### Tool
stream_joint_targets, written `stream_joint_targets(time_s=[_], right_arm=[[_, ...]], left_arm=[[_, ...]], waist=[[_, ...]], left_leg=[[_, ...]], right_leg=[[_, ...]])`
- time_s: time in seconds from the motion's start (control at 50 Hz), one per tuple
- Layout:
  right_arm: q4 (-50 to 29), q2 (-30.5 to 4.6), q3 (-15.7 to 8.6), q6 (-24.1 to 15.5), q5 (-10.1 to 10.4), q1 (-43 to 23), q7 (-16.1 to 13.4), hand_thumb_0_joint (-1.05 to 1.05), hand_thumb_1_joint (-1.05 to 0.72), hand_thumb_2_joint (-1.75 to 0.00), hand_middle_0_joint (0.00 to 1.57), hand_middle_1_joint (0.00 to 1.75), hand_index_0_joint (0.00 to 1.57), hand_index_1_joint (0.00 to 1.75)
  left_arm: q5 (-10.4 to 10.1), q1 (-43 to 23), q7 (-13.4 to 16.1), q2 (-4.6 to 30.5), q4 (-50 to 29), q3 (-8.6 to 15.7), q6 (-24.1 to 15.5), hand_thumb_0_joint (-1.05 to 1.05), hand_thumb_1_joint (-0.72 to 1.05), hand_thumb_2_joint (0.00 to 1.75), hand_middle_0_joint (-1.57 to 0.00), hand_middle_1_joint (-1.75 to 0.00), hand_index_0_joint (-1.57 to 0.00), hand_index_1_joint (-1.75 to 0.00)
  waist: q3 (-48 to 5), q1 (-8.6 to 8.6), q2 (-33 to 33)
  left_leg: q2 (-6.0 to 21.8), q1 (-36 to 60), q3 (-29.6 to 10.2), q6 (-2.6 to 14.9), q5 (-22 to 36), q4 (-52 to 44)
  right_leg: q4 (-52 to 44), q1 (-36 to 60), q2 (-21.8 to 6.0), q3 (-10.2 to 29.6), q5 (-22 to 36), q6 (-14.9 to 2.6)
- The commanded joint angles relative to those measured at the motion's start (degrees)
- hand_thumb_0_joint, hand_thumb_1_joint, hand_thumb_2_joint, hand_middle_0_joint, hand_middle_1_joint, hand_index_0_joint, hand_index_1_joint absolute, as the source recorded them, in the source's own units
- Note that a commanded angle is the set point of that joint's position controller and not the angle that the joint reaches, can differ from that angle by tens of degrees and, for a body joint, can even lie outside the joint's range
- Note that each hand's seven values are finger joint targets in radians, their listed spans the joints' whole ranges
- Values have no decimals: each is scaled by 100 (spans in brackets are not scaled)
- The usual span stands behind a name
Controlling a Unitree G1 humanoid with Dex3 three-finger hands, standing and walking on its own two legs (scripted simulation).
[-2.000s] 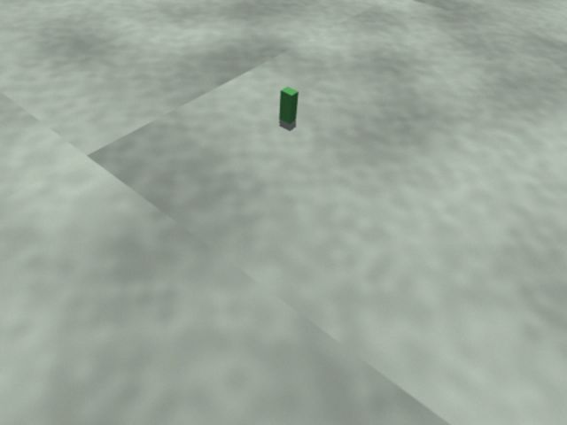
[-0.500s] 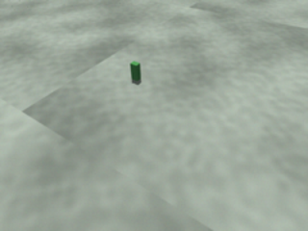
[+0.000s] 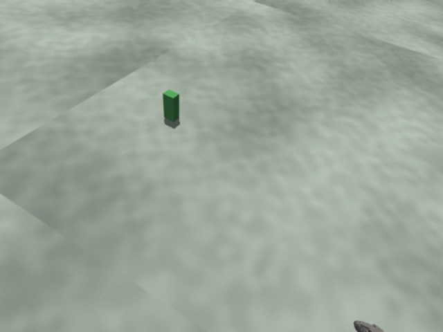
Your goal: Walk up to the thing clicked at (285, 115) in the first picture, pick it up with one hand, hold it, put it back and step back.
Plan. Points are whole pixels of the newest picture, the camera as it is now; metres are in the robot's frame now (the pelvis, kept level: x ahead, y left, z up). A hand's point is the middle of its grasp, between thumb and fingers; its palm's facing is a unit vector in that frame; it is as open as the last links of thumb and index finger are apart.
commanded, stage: walk up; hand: left
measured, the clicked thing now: (171, 106) +1.60 +0.22 -0.66
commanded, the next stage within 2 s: none
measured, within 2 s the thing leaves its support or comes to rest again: neither
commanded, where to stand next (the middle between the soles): +1.26 +0.02 m, yaw -1 degrees
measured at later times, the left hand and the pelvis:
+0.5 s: hand (96, 242) +0.33 +0.24 -0.11, palm faces -0.01 -0.91 -0.41, open 7.4 cm; pelvis +0.27 -0.04 +0.01, yaw +0 degrees
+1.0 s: hand (110, 161) +0.59 +0.28 -0.13, palm faces -0.08 -0.94 -0.33, open 7.4 cm; pelvis +0.52 +0.01 +0.02, yaw -1 degrees
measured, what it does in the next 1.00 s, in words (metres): walks ahead: right foot, then left foot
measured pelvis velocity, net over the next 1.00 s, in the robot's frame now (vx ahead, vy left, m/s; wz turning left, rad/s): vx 0.52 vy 0.01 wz -0.02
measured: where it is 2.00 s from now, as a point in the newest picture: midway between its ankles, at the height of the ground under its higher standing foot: (201, 187)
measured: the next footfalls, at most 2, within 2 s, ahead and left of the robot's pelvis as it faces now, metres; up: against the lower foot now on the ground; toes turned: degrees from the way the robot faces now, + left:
right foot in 0.26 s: +0.31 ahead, -0.16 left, +0.00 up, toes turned -8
left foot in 0.68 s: +0.55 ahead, +0.11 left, +0.00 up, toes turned +7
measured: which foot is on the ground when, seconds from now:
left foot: down 0.00-0.28, up 0.30-0.66, down 0.68-1.00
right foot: up 0.00-0.24, down 0.26-0.70, up 0.72-1.00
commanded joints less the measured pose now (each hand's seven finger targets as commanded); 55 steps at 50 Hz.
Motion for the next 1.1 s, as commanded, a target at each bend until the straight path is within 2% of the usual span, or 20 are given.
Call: stream_joint_targets(time_s=[0.0, 0.06, 0.12, 0.18, 0.22, 0.24, 0.26, 0.28, 0.32, 0.4, 0.56, 0.62, 0.64, 0.66, 0.68, 0.7, 0.72, 0.8, 0.94, 1.08], right_arm=[[-400, -1680, -361, -138, 61, 125, -132, 0, -90, -90, 20, 30, 20, 30], [-479, -1811, -389, -173, 1, 151, -105, 0, -90, -90, 20, 30, 20, 30], [-488, -1802, -364, -184, 8, 124, -68, 0, -90, -90, 20, 30, 20, 30], [-496, -1771, -345, -116, 49, -79, -68, 0, -90, -90, 20, 30, 20, 30], [-489, -1532, -239, -85, 22, -24, -95, 0, -90, -90, 20, 30, 20, 30], [-479, -1240, -122, -80, 12, 229, -89, 0, -90, -90, 20, 30, 20, 30], [-599, -881, 15, -74, 35, 396, -92, 0, -90, -90, 20, 30, 20, 30], [-550, -1441, -131, -28, 47, 145, -156, 0, -90, -90, 20, 30, 20, 30], [-356, -1565, -144, -24, 119, 54, -182, 0, -90, -90, 20, 30, 20, 30], [-85, -1385, -136, 43, 50, 411, -48, 0, -90, -90, 20, 30, 20, 30], [-410, -1158, -211, 54, -6, -522, 169, 0, -90, -90, 20, 30, 20, 30], [-204, -1290, -330, 33, -30, 210, 119, 0, -90, -90, 20, 30, 20, 30], [33, -1562, -446, 3, -95, 1028, 42, 0, -90, -90, 20, 30, 20, 30], [138, -2078, -623, -23, -184, 1715, -64, 0, -90, -90, 20, 30, 20, 30], [-172, -2352, -646, -52, -31, 1395, -117, 0, -90, -90, 20, 30, 20, 30], [-251, -2318, -657, -20, 173, 1027, -115, 0, -90, -90, 20, 30, 20, 30], [-322, -2072, -537, -16, 169, 638, -148, 0, -90, -90, 20, 30, 20, 30], [-427, -1538, -282, -112, 99, 219, -152, 0, -90, -90, 20, 30, 20, 30], [-474, -1649, -313, -159, 67, 412, -119, 0, -90, -90, 20, 30, 20, 30], [-490, -1672, -336, -50, 40, 519, -183, 0, -90, -90, 20, 30, 20, 30]], left_arm=[[-57, 63, -76, 1170, -392, 335, -227, 0, 90, 90, -20, -30, -20, -30], [6, -440, -209, 1015, -587, 325, -191, 0, 90, 90, -20, -30, -20, -30], [30, -673, -253, 1001, -594, 380, -219, 0, 90, 90, -20, -30, -20, -30], [50, -386, -240, 1014, -419, 448, -218, 0, 90, 90, -20, -30, -20, -30], [55, 157, -168, 1203, -237, 562, -234, 0, 90, 90, -20, -30, -20, -30], [67, 877, -80, 1497, -112, 701, -296, 0, 90, 90, -20, -30, -20, -30], [78, 1221, 24, 2018, -188, 789, -364, 0, 90, 90, -20, -30, -20, -30], [-34, 1003, 40, 2151, -293, 739, -350, 0, 90, 90, -20, -30, -20, -30], [-111, 214, 85, 1835, -527, 669, -361, 0, 90, 90, -20, -30, -20, -30], [-50, -187, 106, 1415, -658, 522, -399, 0, 90, 90, -20, -30, -20, -30], [20, -153, 57, 1522, -777, 548, -405, 0, 90, 90, -20, -30, -20, -30], [30, -210, 66, 1464, -770, 480, -355, 0, 90, 90, -20, -30, -20, -30], [29, -67, 88, 1174, -773, 364, -331, 0, 90, 90, -20, -30, -20, -30], [-24, 140, 104, 690, -836, 197, -317, 0, 90, 90, -20, -30, -20, -30], [-99, 256, 145, 873, -846, 240, -281, 0, 90, 90, -20, -30, -20, -30], [-41, -6, 190, 1382, -758, 277, -261, 0, 90, 90, -20, -30, -20, -30], [-80, 52, 168, 1359, -648, 252, -248, 0, 90, 90, -20, -30, -20, -30], [-52, 586, 40, 1151, -262, 318, -179, 0, 90, 90, -20, -30, -20, -30], [46, -489, -163, 945, -565, 353, -103, 0, 90, 90, -20, -30, -20, -30], [25, -788, -142, 789, -533, 403, -174, 0, 90, 90, -20, -30, -20, -30]], waist=[[6, -48, 1242], [115, -121, 1288], [-70, -101, 1201], [-211, 199, 953], [-407, 552, 289], [-793, 897, -818], [-752, 878, -1773], [-678, 855, -1053], [-203, 507, -219], [-21, 101, -448], [40, 251, -218], [-270, -234, 260], [-748, -595, 946], [-1047, -855, 2260], [-990, -680, 1983], [-835, -618, 1094], [-472, -386, 786], [-170, 38, 1113], [296, -173, 1025], [-1, -60, 942]], left_leg=[[1412, 918, -1536, 1116, -1204, -2199], [1483, 831, -1187, 1293, -1037, -2297], [1211, 754, -797, 1101, -1118, -2100], [1073, 365, -454, 901, -819, -1426], [744, -291, -135, 658, -376, -164], [221, -818, 122, 490, -166, 1801], [-416, -1993, -73, 218, -1700, 3250], [-300, -2363, -635, 160, -1809, 3846], [171, -2288, -1223, 168, -888, 3745], [354, -1408, -978, -17, -614, 2346], [116, -410, -243, 25, 545, 170], [-170, 1134, -38, 203, 453, -118], [-196, 2259, -282, 445, -53, -221], [992, 3120, -2188, 830, -1296, -808], [2076, 2968, -4620, 1257, -2672, -2115], [2092, 2418, -4405, 1432, -2737, -2126], [1803, 1972, -3475, 1200, -2231, -2061], [1197, 965, -1556, 1024, -430, -2060], [1126, 1134, -1134, 1139, -844, -2426], [1095, 1206, -714, 903, 788, -1417]], right_leg=[[-507, -1402, -625, 106, 451, 167], [-1718, -1233, -775, -133, 622, 269], [-2543, -594, -618, -395, 1452, 209], [-2774, 423, -375, -828, 1812, 124], [-2801, 1625, -196, -824, 1263, -20], [-3486, 2541, -551, -26, 45, -200], [-4476, 2962, -1884, 2456, -741, -583], [-5113, 2688, -2538, 3796, -1053, -1096], [-4918, 2024, -2201, 2520, -201, -1204], [-4858, 1022, -1628, 682, 1349, -1074], [-4777, 771, -1406, -195, 974, -833], [-3531, 340, -1298, -513, 1973, -633], [-1991, -128, -935, -804, 2394, -461], [-56, -1420, -323, -941, 959, -154], [631, -2256, 235, -411, -565, -102], [946, -2133, -198, 203, -270, -150], [850, -2126, -367, 318, 176, -117], [-290, -1260, -736, 59, 718, 144], [-1992, -1621, -794, -341, 1494, 241], [-3024, -167, -372, -688, 1706, 33]])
